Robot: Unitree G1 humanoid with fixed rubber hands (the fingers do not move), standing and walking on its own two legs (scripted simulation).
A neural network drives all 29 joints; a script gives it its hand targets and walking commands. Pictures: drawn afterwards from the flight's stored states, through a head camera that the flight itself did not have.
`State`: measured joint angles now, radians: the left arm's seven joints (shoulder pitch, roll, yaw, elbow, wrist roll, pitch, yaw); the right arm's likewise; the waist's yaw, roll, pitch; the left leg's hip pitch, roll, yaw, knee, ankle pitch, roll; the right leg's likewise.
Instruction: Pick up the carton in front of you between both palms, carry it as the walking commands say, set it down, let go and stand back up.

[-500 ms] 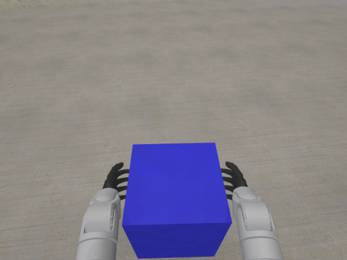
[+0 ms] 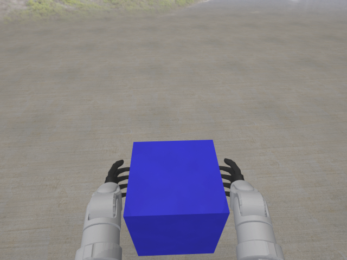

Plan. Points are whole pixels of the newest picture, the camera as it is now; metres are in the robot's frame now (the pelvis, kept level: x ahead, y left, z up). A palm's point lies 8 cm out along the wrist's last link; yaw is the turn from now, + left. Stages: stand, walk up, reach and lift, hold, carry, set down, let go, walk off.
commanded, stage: set down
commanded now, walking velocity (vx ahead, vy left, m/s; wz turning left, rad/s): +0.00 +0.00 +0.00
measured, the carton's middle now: (174, 199) +0.32 +0.00 -0.03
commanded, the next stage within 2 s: none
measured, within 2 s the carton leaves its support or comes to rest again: neither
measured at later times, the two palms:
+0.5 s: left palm (128, 209) +0.35 +0.15 -0.14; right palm (221, 205) +0.36 -0.15 -0.15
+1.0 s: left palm (136, 215) +0.41 +0.14 -0.27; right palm (214, 208) +0.43 -0.16 -0.28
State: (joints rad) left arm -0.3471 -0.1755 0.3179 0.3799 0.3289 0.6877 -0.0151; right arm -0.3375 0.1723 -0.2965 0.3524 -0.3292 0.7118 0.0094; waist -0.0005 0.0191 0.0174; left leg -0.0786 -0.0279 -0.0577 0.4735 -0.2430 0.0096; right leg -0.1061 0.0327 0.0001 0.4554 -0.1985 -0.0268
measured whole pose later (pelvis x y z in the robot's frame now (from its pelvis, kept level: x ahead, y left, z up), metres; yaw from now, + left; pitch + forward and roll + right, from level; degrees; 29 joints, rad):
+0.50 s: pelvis -0.01 +0.00 -0.06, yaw +0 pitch +25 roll +1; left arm -0.54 -0.19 0.41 0.49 0.23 0.15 0.06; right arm -0.58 0.08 -0.36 0.56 -0.26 0.16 0.02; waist 0.01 0.02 0.04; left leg -0.99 -0.07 -0.06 0.90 -0.34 0.00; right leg -1.04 0.05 0.06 0.90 -0.29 -0.01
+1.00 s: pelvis -0.04 -0.01 -0.19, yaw +1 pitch +43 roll +3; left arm -0.87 -0.13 0.54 0.56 0.21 0.25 0.09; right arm -0.96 -0.02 -0.40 0.70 -0.26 0.27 0.01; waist 0.02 0.02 -0.14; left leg -1.69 -0.11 -0.06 1.45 -0.50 -0.04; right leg -1.75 0.09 0.07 1.45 -0.44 0.00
